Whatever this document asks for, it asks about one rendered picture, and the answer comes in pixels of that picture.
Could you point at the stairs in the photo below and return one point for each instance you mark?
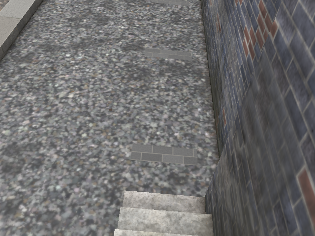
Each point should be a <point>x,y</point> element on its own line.
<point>156,214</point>

